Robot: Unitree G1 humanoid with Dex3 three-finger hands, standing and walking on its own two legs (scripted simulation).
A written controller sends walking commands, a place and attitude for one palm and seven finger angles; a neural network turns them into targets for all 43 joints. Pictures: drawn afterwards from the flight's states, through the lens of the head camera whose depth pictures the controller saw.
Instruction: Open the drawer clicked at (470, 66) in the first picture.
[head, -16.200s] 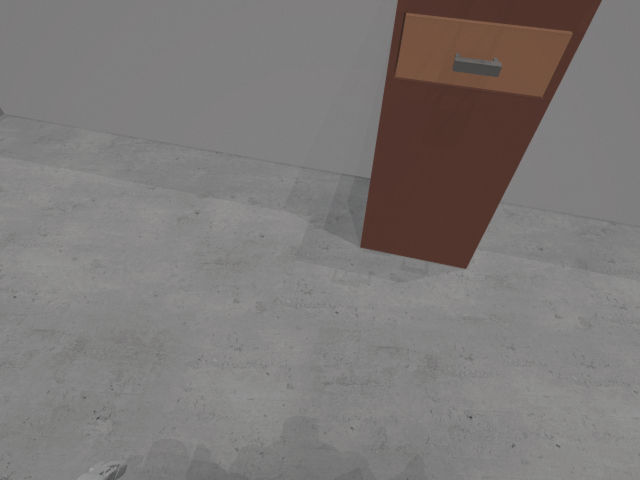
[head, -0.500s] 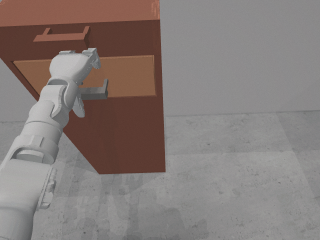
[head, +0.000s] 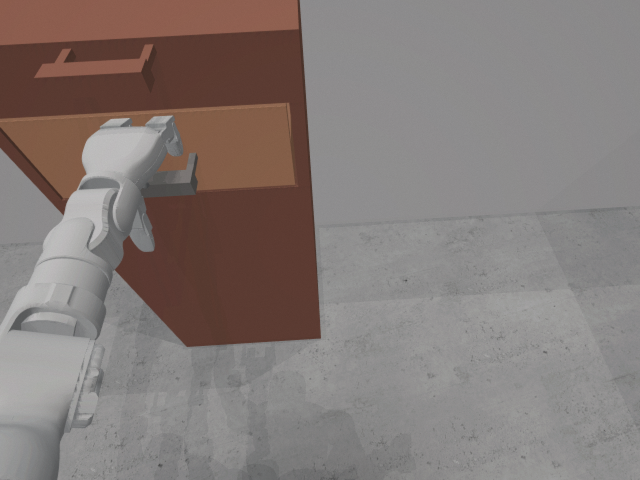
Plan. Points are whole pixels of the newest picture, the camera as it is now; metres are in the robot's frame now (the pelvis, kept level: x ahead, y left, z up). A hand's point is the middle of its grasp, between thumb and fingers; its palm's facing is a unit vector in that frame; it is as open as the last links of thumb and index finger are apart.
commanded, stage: lower the fingers behind the handle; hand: left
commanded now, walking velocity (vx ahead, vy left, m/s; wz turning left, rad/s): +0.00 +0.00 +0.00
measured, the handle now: (158, 172) +0.52 +0.23 +0.06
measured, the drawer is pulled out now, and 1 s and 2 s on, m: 0.00 0.00 0.00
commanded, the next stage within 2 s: close the thumb around the handle in 1.14 s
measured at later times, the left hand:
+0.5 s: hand (151, 194) +0.48 +0.23 +0.06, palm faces -0.04 +0.00 -1.00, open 13.7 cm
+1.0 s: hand (159, 200) +0.48 +0.23 +0.05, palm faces -0.03 +0.00 -1.00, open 13.6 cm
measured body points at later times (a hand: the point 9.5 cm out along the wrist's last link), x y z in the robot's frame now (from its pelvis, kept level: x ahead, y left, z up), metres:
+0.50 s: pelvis +0.01 +0.01 +0.00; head +0.09 -0.01 +0.44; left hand +0.48 +0.23 +0.12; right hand +0.05 -0.26 -0.14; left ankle -0.04 +0.10 -0.73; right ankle +0.02 -0.10 -0.73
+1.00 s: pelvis +0.00 +0.01 -0.01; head +0.09 -0.01 +0.43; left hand +0.48 +0.23 +0.10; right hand +0.04 -0.26 -0.15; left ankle -0.04 +0.10 -0.73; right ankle +0.02 -0.10 -0.73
